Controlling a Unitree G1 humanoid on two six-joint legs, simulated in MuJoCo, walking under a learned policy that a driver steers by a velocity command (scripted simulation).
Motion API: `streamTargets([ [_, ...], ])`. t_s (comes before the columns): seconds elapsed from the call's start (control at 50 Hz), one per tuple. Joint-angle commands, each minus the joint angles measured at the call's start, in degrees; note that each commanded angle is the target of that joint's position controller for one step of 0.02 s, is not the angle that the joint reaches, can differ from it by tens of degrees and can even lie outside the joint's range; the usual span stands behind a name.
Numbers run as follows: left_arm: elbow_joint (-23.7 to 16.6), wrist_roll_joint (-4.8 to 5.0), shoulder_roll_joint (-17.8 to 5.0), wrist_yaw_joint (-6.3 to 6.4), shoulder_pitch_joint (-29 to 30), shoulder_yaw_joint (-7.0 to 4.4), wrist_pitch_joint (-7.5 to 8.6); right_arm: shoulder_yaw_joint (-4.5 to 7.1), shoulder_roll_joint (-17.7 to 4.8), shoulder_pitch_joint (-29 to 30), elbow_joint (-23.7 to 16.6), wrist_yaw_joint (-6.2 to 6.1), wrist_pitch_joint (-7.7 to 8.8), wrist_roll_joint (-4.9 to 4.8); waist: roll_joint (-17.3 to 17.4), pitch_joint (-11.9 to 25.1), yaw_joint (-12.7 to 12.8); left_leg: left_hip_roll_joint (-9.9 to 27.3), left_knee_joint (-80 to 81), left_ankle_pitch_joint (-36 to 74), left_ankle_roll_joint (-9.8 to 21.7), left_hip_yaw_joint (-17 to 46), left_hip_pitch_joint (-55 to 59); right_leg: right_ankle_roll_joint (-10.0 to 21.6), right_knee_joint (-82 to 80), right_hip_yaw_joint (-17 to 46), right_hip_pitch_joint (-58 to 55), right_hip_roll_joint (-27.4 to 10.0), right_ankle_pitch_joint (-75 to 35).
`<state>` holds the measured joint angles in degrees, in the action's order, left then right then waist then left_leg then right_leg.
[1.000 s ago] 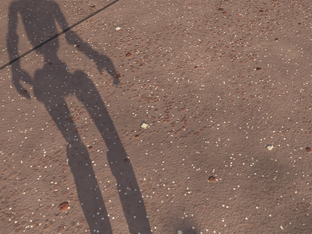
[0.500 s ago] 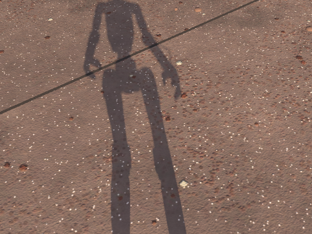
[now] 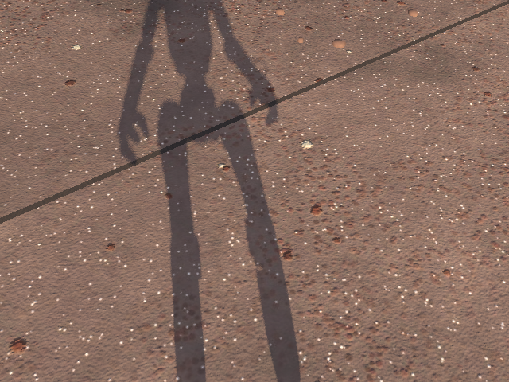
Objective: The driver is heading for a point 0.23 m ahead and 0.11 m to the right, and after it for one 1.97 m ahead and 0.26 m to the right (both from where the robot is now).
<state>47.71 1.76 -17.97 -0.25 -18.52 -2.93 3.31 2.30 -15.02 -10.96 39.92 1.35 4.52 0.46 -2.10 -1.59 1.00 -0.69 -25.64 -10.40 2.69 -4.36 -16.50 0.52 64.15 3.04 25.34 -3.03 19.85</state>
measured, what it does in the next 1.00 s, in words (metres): walks ahead: right foot, then left foot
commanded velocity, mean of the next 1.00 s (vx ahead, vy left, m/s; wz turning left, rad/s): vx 0.31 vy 0.00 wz -0.21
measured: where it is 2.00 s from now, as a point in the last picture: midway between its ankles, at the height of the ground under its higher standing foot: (301, 343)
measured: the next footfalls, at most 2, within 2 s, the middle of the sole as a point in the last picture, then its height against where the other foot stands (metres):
right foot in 0.40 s outside the picture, level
left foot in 0.86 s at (267, 349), level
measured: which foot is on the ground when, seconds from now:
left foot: down 0.00-0.38, up 0.40-0.84, down 0.86-1.00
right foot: up 0.00-0.38, down 0.40-0.86, up 0.88-1.00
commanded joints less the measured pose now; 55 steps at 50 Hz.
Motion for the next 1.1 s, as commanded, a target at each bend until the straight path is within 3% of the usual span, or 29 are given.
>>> streamTargets([
  [0.02,-3.4,0.07,-3.1,0.23,-1.1,-1.33,-0.65,2.05,-5.6,-1.3,-1.0,-0.08,1.87,0.34,8.1,2.0,-0.6,15.3,16.6,6.9,8.3,13.1,9.4,-0.8,1.1,3.1,10.4,-4.4,-5.9],
  [0.1,-5.3,-0.36,-2.0,0.10,3.5,-1.30,-1.29,2.83,-7.1,-2.3,1.6,-0.87,2.33,0.68,5.5,-0.4,-0.9,15.1,18.4,14.2,8.3,5.3,10.4,-1.7,-6.9,4.4,14.9,-4.2,-15.0],
  [0.18,-7.6,-0.62,-0.6,-1.40,10.5,-0.55,-0.82,3.30,-9.0,-3.7,3.2,-1.64,1.68,0.20,4.3,-2.5,-3.3,14.3,19.4,15.5,6.9,-1.5,11.8,-0.9,-19.5,0.1,13.2,-3.4,-23.8],
  [0.28,-12.2,-0.52,-0.4,-3.14,18.4,-0.17,-0.79,4.06,-10.9,-8.2,6.0,-2.00,-0.34,-1.04,3.8,-4.7,-5.6,17.0,15.7,21.9,5.9,-5.0,21.4,1.9,-27.2,-4.0,15.7,-2.1,-19.2],
  [0.34,-13.3,-0.51,-2.7,-3.69,15.6,-1.42,-1.17,4.65,-13.2,-7.1,5.8,-2.62,-1.69,-1.53,6.8,-0.4,-2.2,17.1,5.4,47.6,4.0,-7.4,24.5,5.0,-27.7,-8.8,7.4,2.7,-10.8],
  [0.36,-12.4,-0.40,-4.5,-3.55,10.5,-2.48,-1.36,4.80,-13.8,-6.6,5.6,-2.89,-2.22,-1.60,7.5,2.8,0.9,16.6,-2.4,54.3,3.3,-8.1,23.7,6.5,-27.9,-10.0,0.6,5.0,-8.6],
  [0.38,-10.3,-0.31,-7.4,-2.91,1.6,-4.22,-1.49,4.61,-13.7,-5.5,5.3,-3.16,-2.47,-1.86,6.5,7.4,5.9,14.6,-14.2,52.3,1.5,-9.3,18.5,8.7,-31.9,-9.6,-12.6,7.1,-11.6],
  [0.4,-8.4,-0.27,-12.3,-1.59,-6.8,-6.12,-2.23,3.62,-11.4,-6.5,4.2,-3.29,-1.92,-0.68,-0.1,12.5,9.0,11.8,-31.8,32.0,-1.0,-9.1,4.0,12.1,-33.7,2.6,-30.2,0.4,-12.2],
  [0.42,-9.7,-0.42,-17.7,-1.30,-3.1,-6.48,-1.67,1.04,-3.0,-12.0,1.1,-2.20,-0.20,0.96,-13.1,17.3,0.8,-1.4,-51.4,-23.3,-5.0,-2.1,-21.2,23.7,-39.0,35.7,-47.2,-14.4,-9.8],
  [0.44,-11.3,-0.98,-12.6,-1.49,-3.9,-5.07,-0.99,1.81,-8.3,-5.2,0.6,-1.39,1.90,-1.02,-5.2,22.0,5.7,-0.9,-56.1,-24.9,-4.3,9.5,-26.1,24.2,-45.0,41.9,-48.0,-16.8,-13.5],
  [0.46,-11.4,-1.53,-10.2,-1.57,-0.9,-4.21,-0.28,2.32,-10.2,-0.4,-1.1,-1.14,2.78,-2.75,-2.7,14.0,5.3,1.6,-54.2,-19.8,-3.3,9.7,-28.2,21.4,-44.9,31.5,-41.3,-15.0,-24.8],
  [0.48,-11.5,-1.15,-8.1,-1.50,2.6,-3.67,-0.02,2.14,-9.6,-0.9,-0.4,-1.58,2.93,-2.05,2.0,9.4,2.4,4.3,-49.5,-15.5,-3.2,9.0,-25.8,18.9,-43.8,22.9,-33.0,-12.3,-34.8],
  [0.5,-12.1,-0.90,-6.1,-1.23,5.9,-3.12,-0.19,2.54,-10.0,-1.6,0.5,-2.02,2.45,-0.70,2.9,6.6,0.3,6.1,-45.4,-13.5,-3.8,8.2,-22.7,17.1,-44.0,17.1,-25.9,-10.3,-40.2],
  [0.52,-12.8,-1.63,-5.0,-0.89,7.6,-2.62,-0.25,2.81,-10.2,-2.7,0.9,-2.04,1.52,-0.39,1.5,6.0,-1.3,7.0,-43.8,-12.0,-4.3,8.3,-18.2,16.4,-45.2,14.2,-20.3,-9.2,-44.0],
  [0.56,-12.2,-2.08,-5.7,-0.61,8.5,-2.62,-0.06,2.49,-8.2,-4.9,1.6,-2.20,-0.12,-0.12,0.9,6.0,-3.0,6.4,-39.5,-9.5,-5.8,7.0,-14.0,16.3,-46.8,10.1,-14.5,-7.7,-50.6],
  [0.6,-11.0,-2.09,-6.8,-0.10,8.0,-2.81,0.02,1.94,-6.5,-4.3,1.4,-2.56,-0.88,0.14,-0.3,6.2,-3.0,5.4,-32.9,-5.2,-6.8,6.0,-13.6,15.5,-46.9,6.3,-12.9,-6.1,-54.7],
  [0.66,-9.4,-2.03,-4.8,0.73,8.6,-1.79,-0.68,0.99,-4.7,-2.0,2.0,-1.91,-0.85,-0.18,-2.5,7.8,-1.6,5.3,-20.3,7.0,-6.7,5.1,-10.1,12.3,-47.1,0.4,-13.9,-3.5,-50.6],
  [0.7,-7.8,-2.57,-4.8,0.88,7.3,-1.52,-0.83,0.94,-5.1,1.0,1.7,-1.23,-0.57,-0.75,-2.4,7.6,0.3,5.0,-14.9,13.3,-6.0,5.3,-8.4,11.4,-47.5,-0.1,-15.6,-4.4,-46.7],
  [0.76,-5.7,-3.16,-5.5,0.76,7.4,-1.48,-0.99,1.46,-6.8,3.2,0.8,-0.53,-0.52,-0.93,-2.4,5.2,1.0,4.5,-11.1,10.2,-4.2,6.1,-9.3,11.3,-46.2,0.8,-18.8,-7.2,-43.2],
  [0.82,-4.7,-1.90,-6.8,1.54,8.5,-2.05,-2.24,2.34,-8.6,3.2,-0.6,0.24,-0.72,-0.50,-2.7,3.4,0.0,3.0,-8.2,2.1,-1.9,4.8,-11.2,10.5,-39.7,1.8,-22.0,-9.1,-42.6],
  [0.84,-4.7,-1.25,-6.7,2.00,9.0,-2.07,-2.76,2.57,-8.7,1.2,-0.3,0.46,-0.76,-0.34,-2.1,3.7,-1.3,2.3,-4.3,5.0,-0.7,4.1,-8.5,9.1,-35.9,1.3,-21.8,-8.3,-42.4],
  [0.86,-4.5,-1.42,-6.3,2.45,7.1,-2.08,-2.91,3.42,-11.0,-1.2,-0.2,0.27,-0.74,-0.11,1.0,5.5,-1.8,3.2,-1.2,19.5,1.3,6.9,-2.6,6.2,-29.8,-0.6,-20.3,-5.1,-40.7],
  [0.88,-5.9,-2.91,-5.4,2.63,5.1,-1.94,-2.42,4.52,-15.4,-3.3,-0.7,-0.14,-0.83,0.25,9.4,9.5,-0.2,10.2,-2.2,41.5,6.5,17.8,7.1,2.0,-17.6,-4.9,-12.5,2.0,-27.8],
  [0.9,-6.9,-3.63,-3.3,2.45,6.1,-1.09,-2.27,4.56,-15.2,-7.4,-0.3,-0.53,-1.40,0.75,18.2,13.3,-2.6,20.5,1.2,51.2,17.2,33.4,18.2,-1.9,-1.7,-4.9,3.0,10.6,10.7],
  [0.92,-6.7,-2.85,-4.0,1.76,6.5,-1.04,-2.54,3.39,-11.5,-8.3,-0.4,-0.78,-1.62,0.46,14.1,18.1,-3.4,21.0,2.7,41.6,18.1,36.6,20.4,-1.9,5.0,2.7,5.6,8.7,19.2],
  [0.94,-6.8,-1.52,-4.4,1.61,8.0,-1.30,-3.16,3.43,-10.9,-4.7,-1.5,-0.97,-1.84,-0.11,10.4,14.5,-2.7,18.8,3.0,32.8,15.9,32.9,17.4,-2.2,8.1,3.8,8.2,6.7,16.7],
  [0.98,-7.0,-1.76,-4.7,2.21,10.7,-1.71,-4.28,3.26,-9.9,0.0,-2.9,-1.68,-3.00,-1.18,4.6,8.9,-1.6,15.0,5.7,19.4,11.9,27.8,9.2,-2.8,2.4,3.2,8.8,4.0,10.8],
  [1.02,-7.2,-1.67,-3.0,2.51,10.9,-1.47,-4.66,3.59,-10.3,1.7,-3.6,-2.28,-4.32,-0.79,8.5,7.2,-0.4,10.5,7.6,11.8,9.7,25.1,3.9,-3.7,-7.7,1.1,4.0,4.8,7.0],
  [1.1,-6.3,-1.45,-2.5,2.53,9.8,-1.36,-4.06,4.62,-11.8,1.0,-4.4,-3.32,-5.32,-0.80,11.0,9.7,-1.3,9.2,7.7,7.4,9.4,25.6,2.7,-4.8,-18.7,1.2,-2.2,6.0,2.4],
])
